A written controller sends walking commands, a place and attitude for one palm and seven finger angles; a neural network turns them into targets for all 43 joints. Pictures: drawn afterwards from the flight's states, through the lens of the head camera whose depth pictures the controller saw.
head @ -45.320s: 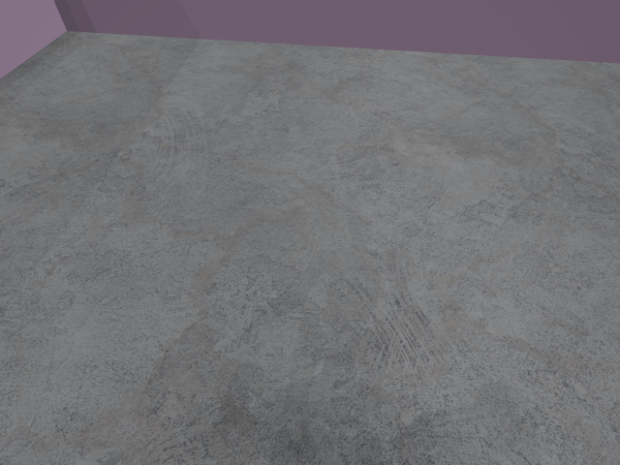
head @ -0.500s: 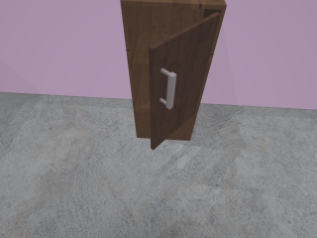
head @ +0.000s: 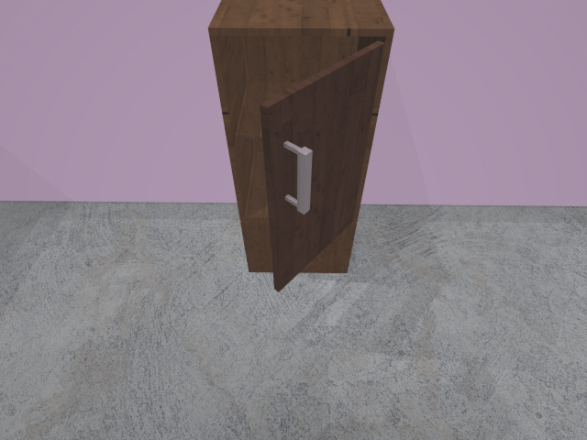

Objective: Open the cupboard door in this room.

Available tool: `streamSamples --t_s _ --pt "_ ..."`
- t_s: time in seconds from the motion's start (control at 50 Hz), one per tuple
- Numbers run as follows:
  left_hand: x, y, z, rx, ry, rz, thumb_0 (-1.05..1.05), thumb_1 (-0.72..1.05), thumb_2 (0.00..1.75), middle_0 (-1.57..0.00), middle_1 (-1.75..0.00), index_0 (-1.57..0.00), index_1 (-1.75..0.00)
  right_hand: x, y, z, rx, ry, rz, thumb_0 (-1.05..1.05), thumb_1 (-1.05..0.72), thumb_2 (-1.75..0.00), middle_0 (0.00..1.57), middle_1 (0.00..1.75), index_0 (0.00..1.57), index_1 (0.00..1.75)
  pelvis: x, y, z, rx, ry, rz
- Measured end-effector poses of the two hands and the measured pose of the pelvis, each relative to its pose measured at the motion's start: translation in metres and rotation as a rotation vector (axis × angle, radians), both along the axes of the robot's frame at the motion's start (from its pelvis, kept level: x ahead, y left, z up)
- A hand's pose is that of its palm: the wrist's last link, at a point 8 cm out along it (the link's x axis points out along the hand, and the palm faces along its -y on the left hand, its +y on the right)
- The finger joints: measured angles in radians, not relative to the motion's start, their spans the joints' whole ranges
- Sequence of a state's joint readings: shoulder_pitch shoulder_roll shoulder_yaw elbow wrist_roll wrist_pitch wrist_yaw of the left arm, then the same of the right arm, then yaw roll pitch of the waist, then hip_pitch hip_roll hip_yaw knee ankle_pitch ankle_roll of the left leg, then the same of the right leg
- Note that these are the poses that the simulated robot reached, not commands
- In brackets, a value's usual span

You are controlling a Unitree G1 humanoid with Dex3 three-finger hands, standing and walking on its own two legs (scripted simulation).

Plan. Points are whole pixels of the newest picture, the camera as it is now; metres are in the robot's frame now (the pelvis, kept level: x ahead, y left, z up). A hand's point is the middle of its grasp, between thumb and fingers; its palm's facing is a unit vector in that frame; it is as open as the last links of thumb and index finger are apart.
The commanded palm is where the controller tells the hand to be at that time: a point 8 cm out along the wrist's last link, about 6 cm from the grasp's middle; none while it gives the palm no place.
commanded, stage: let the arm hang, fingers relaxed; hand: left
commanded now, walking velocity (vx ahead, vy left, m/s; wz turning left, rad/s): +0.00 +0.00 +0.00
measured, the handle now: (296, 178) +0.60 +0.02 +0.00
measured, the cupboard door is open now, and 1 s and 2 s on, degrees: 49 49 49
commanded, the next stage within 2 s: look to check the result in 0.10 s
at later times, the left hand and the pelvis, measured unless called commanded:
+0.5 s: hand out of the picture +0.00 +0.16 -0.17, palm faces +0.04 -0.98 -0.19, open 7.4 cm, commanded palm none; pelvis +0.01 -0.01 +0.00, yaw +0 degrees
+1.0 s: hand out of the picture +0.03 +0.15 -0.18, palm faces +0.02 -0.98 -0.20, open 7.4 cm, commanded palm none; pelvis +0.02 -0.02 +0.00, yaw -3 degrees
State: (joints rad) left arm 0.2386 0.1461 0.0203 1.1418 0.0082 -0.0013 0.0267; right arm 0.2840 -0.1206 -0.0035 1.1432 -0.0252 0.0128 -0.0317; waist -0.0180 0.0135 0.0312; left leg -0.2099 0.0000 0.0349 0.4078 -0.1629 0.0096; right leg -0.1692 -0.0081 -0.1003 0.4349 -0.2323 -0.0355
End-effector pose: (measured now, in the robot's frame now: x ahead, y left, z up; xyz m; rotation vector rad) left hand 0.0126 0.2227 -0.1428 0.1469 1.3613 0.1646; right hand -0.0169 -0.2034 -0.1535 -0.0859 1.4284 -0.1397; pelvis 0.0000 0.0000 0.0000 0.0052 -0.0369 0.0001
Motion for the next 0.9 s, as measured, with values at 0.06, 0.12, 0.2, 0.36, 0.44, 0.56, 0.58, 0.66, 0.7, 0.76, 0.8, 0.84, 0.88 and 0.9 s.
streamSamples --t_s 0.06,0.12,0.2,0.36,0.44,0.56,0.58,0.66,0.7,0.76,0.8,0.84,0.88,0.9 --pt "0.000 0.000 0.000 0.001 0.003 0.001 0.01 0.93 0.90 -0.20 -0.30 -0.20 -0.30 -0.001 -0.002 0.000 0.000 0.008 -0.002 0.01 -0.91 -0.90 0.19 0.30 0.20 0.30 0.001 -0.001 0.000 0.000 0.000 0.000" --pt "-0.002 -0.002 0.000 0.001 0.017 0.004 0.01 0.92 0.90 -0.20 -0.30 -0.20 -0.30 -0.001 -0.004 0.000 -0.002 0.018 -0.003 0.01 -0.91 -0.90 0.19 0.30 0.20 0.30 0.003 -0.003 0.000 -0.001 0.001 0.000" --pt "-0.008 -0.004 0.000 -0.002 0.043 0.010 0.00 0.92 0.90 -0.20 -0.30 -0.20 -0.30 -0.001 -0.006 0.001 -0.005 0.031 -0.003 0.01 -0.91 -0.90 0.19 0.30 0.20 0.30 0.005 -0.004 0.001 -0.001 0.003 0.000" --pt "-0.016 -0.011 0.000 -0.011 0.078 0.024 0.00 0.91 0.90 -0.20 -0.30 -0.20 -0.30 0.006 -0.011 0.002 -0.012 0.036 0.006 0.01 -0.90 -0.90 0.19 0.30 0.20 0.30 0.010 -0.007 0.001 -0.001 0.004 0.001" --pt "-0.017 -0.014 0.000 -0.013 0.085 0.026 0.00 0.91 0.90 -0.20 -0.30 -0.20 -0.30 0.012 -0.013 0.002 -0.012 0.028 0.009 0.01 -0.90 -0.90 0.19 0.30 0.20 0.30 0.012 -0.009 0.001 -0.001 0.005 0.001" --pt "-0.012 -0.017 0.000 -0.013 0.079 0.028 0.00 0.91 0.90 -0.20 -0.30 -0.20 -0.30 0.021 -0.016 0.002 -0.015 0.017 0.016 0.01 -0.91 -0.90 0.19 0.30 0.20 0.30 0.016 -0.011 0.002 0.000 0.006 0.001" --pt "-0.011 -0.018 0.000 -0.013 0.076 0.028 0.00 0.91 0.90 -0.20 -0.30 -0.20 -0.30 0.023 -0.017 0.002 -0.015 0.015 0.017 0.01 -0.91 -0.90 0.19 0.30 0.20 0.30 0.017 -0.012 0.002 0.000 0.006 0.002" --pt "-0.005 -0.019 0.001 -0.011 0.067 0.026 0.00 0.91 0.90 -0.20 -0.30 -0.20 -0.30 0.026 -0.021 0.002 -0.018 0.013 0.019 0.01 -0.91 -0.90 0.19 0.30 0.20 0.30 0.019 -0.014 0.002 0.001 0.006 0.002" --pt "-0.003 -0.020 0.001 -0.010 0.063 0.024 0.00 0.91 0.90 -0.20 -0.30 -0.20 -0.30 0.028 -0.022 0.002 -0.019 0.012 0.020 0.01 -0.91 -0.90 0.19 0.30 0.20 0.30 0.020 -0.015 0.002 0.001 0.006 0.002" --pt "0.001 -0.021 0.001 -0.008 0.057 0.022 0.00 0.91 0.90 -0.20 -0.30 -0.20 -0.30 0.029 -0.024 0.002 -0.019 0.011 0.020 0.01 -0.91 -0.90 0.19 0.30 0.20 0.30 0.022 -0.016 0.002 0.002 0.007 0.001" --pt "0.004 -0.021 0.002 -0.006 0.054 0.020 0.00 0.91 0.90 -0.20 -0.30 -0.20 -0.30 0.030 -0.025 0.001 -0.018 0.012 0.020 0.01 -0.91 -0.90 0.19 0.30 0.20 0.30 0.023 -0.017 0.002 0.003 0.007 0.001" --pt "0.006 -0.022 0.002 -0.004 0.052 0.019 0.00 0.91 0.90 -0.20 -0.30 -0.20 -0.30 0.031 -0.025 0.001 -0.016 0.013 0.019 0.01 -0.91 -0.90 0.19 0.30 0.20 0.30 0.024 -0.018 0.002 0.003 0.008 0.001" --pt "0.008 -0.022 0.002 -0.002 0.052 0.019 0.00 0.91 0.90 -0.20 -0.30 -0.20 -0.30 0.031 -0.026 0.001 -0.017 0.016 0.017 0.01 -0.91 -0.90 0.19 0.30 0.20 0.30 0.025 -0.020 0.002 0.003 0.010 -0.004" --pt "0.008 -0.022 0.002 -0.001 0.053 0.018 0.00 0.91 0.90 -0.20 -0.30 -0.20 -0.30 0.031 -0.027 0.000 -0.019 0.017 0.012 0.01 -0.91 -0.90 0.19 0.30 0.20 0.30 0.025 -0.020 0.001 0.003 0.010 -0.009"
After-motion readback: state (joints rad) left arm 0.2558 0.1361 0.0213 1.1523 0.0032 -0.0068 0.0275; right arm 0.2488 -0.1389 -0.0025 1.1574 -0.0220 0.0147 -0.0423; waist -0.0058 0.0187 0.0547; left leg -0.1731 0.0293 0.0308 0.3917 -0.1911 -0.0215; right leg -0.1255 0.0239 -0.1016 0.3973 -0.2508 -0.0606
